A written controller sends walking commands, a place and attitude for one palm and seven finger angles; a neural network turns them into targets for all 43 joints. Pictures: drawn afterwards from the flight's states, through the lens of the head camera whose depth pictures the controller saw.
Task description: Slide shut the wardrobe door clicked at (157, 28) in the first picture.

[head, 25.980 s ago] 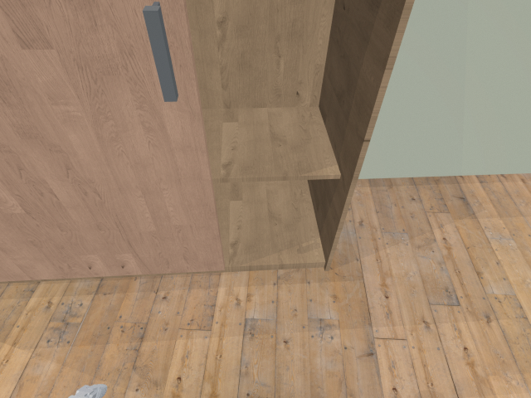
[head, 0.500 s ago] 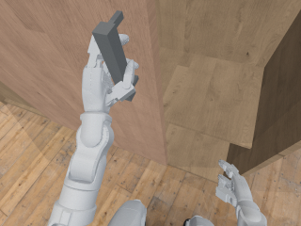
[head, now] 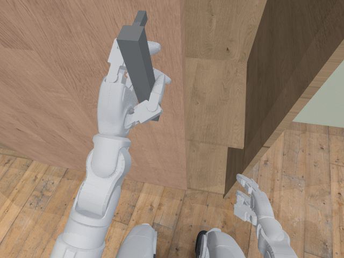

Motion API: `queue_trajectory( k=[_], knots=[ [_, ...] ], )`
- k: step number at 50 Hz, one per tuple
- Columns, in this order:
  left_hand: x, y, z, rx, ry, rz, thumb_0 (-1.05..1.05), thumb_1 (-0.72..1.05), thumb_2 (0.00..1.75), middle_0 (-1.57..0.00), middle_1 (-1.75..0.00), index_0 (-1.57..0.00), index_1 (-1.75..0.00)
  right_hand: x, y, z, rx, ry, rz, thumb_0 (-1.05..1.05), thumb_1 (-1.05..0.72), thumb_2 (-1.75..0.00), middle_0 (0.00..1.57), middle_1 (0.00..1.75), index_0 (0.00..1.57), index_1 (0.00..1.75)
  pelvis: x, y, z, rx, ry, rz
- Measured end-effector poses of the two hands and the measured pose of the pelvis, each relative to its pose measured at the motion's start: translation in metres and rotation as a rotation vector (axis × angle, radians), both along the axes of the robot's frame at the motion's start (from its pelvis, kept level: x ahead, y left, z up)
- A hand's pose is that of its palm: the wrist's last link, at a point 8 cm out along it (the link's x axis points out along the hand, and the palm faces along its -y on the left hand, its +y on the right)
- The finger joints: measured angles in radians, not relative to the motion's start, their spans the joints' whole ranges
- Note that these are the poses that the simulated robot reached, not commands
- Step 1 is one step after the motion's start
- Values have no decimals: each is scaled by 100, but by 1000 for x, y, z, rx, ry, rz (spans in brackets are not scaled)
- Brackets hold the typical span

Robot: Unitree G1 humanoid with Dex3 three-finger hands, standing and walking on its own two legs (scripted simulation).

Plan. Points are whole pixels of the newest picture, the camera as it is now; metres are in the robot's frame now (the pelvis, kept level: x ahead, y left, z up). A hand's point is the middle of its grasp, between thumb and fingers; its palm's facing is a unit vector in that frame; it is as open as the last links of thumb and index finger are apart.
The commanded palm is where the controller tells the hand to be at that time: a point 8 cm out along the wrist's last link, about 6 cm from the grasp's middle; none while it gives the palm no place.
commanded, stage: step sideways, sliding the door along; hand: left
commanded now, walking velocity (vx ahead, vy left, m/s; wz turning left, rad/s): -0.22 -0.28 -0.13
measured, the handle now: (147, 73) +0.38 +0.08 +0.21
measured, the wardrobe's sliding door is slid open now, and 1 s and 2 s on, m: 0.20 0.04 0.00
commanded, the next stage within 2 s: stop walking and hold the door there in 1.38 s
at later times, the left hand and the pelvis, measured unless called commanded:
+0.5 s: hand (212, 109) +0.32 -0.03 +0.20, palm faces +0.01 -0.99 -0.11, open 6.9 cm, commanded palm +0.29 -0.03 +0.21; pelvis -0.10 -0.09 +0.01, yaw -3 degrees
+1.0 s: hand (267, 114) +0.32 -0.10 +0.20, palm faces +0.10 -0.99 -0.12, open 6.8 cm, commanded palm +0.29 -0.13 +0.20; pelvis -0.11 -0.24 +0.00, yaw -2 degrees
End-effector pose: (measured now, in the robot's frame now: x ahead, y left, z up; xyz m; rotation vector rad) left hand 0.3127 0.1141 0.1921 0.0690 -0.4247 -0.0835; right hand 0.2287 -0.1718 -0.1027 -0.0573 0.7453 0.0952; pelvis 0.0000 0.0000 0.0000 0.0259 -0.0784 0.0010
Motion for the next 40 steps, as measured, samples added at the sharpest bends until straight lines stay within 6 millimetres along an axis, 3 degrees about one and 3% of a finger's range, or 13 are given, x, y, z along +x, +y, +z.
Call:
queue_trajectory(
  k=[6,12,16,22,26,30,33,40],
  knots=[
    [-2,-26,0,-56,28,-34,-2,70,80,-43,-140,-14,-127,-43,-49,19,-81,-11,-107,1,-91,-90,20,30,19,30,-29,-7,7,20,54,-16],
    [-5,-44,3,-27,57,-75,-1,70,75,-40,-140,-11,-127,-101,-86,26,-131,4,-208,1,-91,-90,19,30,19,30,-54,-17,6,10,29,-59],
    [-8,-56,6,7,86,-48,0,70,76,-41,-140,-11,-131,-134,-102,13,-105,70,-221,1,-91,-90,19,30,19,30,-65,-35,6,-32,35,-89],
    [-12,-77,7,19,97,56,-1,71,81,-42,-140,-10,-132,-173,-127,-16,-43,143,-204,1,-91,-90,19,30,19,30,-90,-77,-1,-90,4,-72],
    [-15,-89,10,22,137,92,0,72,82,-40,-140,-10,-134,-198,-147,-18,-60,226,-191,1,-91,-90,19,30,19,30,-100,-98,7,-24,13,-59],
    [-17,-101,10,4,140,106,1,72,83,-39,-140,-11,-134,-207,-167,-8,-112,243,-183,1,-91,-90,19,30,19,30,-106,-112,10,12,52,-51],
    [-16,-108,8,-6,115,83,1,72,81,-40,-140,-12,-132,-205,-182,-6,-156,220,-188,1,-91,-90,20,30,19,30,-113,-120,2,20,58,-44],
    [-18,-128,9,-5,133,78,1,72,81,-39,-140,-12,-132,-199,-207,8,-145,160,-128,1,-91,-90,19,30,19,30,-128,-151,10,-15,13,-33]
  ],
)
